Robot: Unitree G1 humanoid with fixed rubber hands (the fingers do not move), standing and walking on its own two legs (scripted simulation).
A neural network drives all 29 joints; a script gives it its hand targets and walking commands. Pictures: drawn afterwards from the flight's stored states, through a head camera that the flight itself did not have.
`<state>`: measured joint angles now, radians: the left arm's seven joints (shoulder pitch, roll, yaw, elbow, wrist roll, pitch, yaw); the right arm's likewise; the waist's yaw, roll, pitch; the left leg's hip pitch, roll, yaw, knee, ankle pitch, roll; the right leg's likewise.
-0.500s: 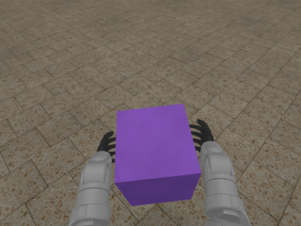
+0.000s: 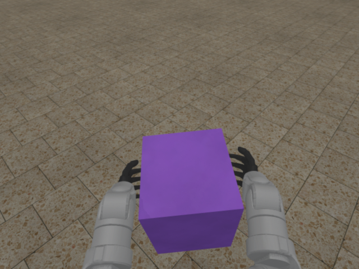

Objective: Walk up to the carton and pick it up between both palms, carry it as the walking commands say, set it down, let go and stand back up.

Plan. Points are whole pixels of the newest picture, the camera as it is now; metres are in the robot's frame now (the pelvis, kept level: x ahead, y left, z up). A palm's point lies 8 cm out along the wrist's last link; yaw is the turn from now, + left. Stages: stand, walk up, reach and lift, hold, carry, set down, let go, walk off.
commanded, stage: reach and lift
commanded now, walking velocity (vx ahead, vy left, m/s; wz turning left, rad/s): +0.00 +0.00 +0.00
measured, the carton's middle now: (188, 193) +0.32 -0.01 -0.03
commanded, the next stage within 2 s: hold in 0.90 s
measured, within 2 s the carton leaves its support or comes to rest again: neither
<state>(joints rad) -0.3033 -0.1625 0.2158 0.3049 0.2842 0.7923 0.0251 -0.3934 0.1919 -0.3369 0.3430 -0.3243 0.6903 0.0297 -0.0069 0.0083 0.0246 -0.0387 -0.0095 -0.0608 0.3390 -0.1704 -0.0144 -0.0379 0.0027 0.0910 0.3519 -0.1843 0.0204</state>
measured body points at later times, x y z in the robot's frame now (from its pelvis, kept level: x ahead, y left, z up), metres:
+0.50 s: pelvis +0.00 +0.00 +0.00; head -0.05 +0.00 +0.45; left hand +0.29 +0.14 +0.03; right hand +0.31 -0.15 +0.05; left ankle +0.02 +0.13 -0.75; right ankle +0.02 -0.14 -0.75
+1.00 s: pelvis -0.01 +0.00 +0.00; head -0.06 +0.00 +0.45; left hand +0.28 +0.14 +0.03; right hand +0.30 -0.15 +0.05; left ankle +0.02 +0.13 -0.75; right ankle +0.02 -0.14 -0.75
